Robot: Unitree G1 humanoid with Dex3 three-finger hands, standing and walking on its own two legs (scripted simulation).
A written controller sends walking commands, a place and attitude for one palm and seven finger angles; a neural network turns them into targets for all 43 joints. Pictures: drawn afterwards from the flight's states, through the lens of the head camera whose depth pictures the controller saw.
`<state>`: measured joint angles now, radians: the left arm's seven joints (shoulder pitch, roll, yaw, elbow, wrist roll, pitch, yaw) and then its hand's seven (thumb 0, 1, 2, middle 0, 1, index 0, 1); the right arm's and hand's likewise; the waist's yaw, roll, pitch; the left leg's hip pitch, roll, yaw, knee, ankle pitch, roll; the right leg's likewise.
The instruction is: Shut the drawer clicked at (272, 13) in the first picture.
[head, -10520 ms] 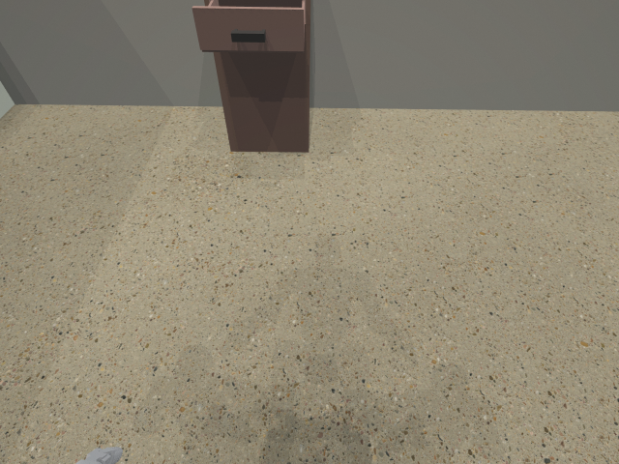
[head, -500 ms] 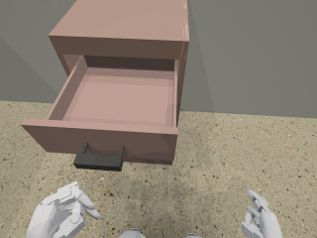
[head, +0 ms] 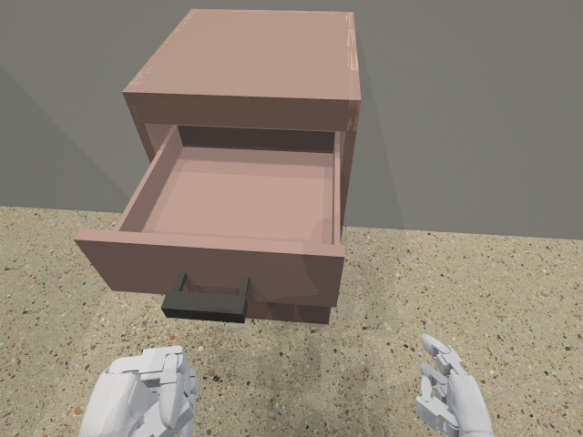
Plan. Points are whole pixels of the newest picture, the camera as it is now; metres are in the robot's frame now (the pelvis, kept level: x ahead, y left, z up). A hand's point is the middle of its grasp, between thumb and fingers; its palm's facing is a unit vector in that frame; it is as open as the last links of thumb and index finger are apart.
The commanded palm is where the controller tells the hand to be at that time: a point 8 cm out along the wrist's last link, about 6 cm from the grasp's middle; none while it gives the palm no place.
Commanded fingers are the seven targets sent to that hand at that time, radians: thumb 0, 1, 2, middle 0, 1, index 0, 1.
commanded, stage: raise the hand and make a fist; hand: left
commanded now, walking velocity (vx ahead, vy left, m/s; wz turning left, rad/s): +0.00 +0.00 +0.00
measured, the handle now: (209, 293) +0.31 +0.15 +0.02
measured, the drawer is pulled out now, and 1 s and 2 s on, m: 0.29 0.29 0.29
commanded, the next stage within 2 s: bring the fist close to the handle in 0.42 s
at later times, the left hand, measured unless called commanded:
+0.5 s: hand (189, 409) +0.14 +0.11 +0.12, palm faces +0.00 -1.00 -0.03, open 3.3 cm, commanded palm +0.09 +0.17 +0.12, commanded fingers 0.00 0.90 0.90 -1.40 -1.60 -1.40 -1.60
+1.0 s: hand (211, 383) +0.18 +0.11 +0.07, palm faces -0.02 -1.00 -0.02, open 3.3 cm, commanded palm +0.14 +0.16 +0.07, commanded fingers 0.00 0.90 0.90 -1.40 -1.60 -1.40 -1.60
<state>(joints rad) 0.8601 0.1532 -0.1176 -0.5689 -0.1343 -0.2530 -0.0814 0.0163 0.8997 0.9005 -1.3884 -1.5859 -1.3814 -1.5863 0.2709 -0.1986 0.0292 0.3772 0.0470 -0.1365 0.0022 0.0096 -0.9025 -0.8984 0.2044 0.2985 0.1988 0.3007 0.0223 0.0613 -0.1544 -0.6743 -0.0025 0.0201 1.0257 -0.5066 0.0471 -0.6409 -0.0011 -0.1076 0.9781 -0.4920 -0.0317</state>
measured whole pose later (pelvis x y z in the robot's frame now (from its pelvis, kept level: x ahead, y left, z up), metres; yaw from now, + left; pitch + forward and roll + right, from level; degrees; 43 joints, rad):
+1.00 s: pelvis +0.01 -0.02 -0.01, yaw +0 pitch +12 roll -1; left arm 0.72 0.15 -0.06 -0.35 -0.15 -0.34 -0.09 0.02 0.90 0.90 -1.40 -1.60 -1.39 -1.60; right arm 0.27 -0.22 0.00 0.43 0.03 -0.12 -0.01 0.01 -0.90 -0.90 0.20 0.30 0.20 0.30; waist -0.01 0.05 -0.16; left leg -0.75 0.01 0.01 1.06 -0.52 0.02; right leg -0.73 0.01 -0.11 1.03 -0.52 -0.06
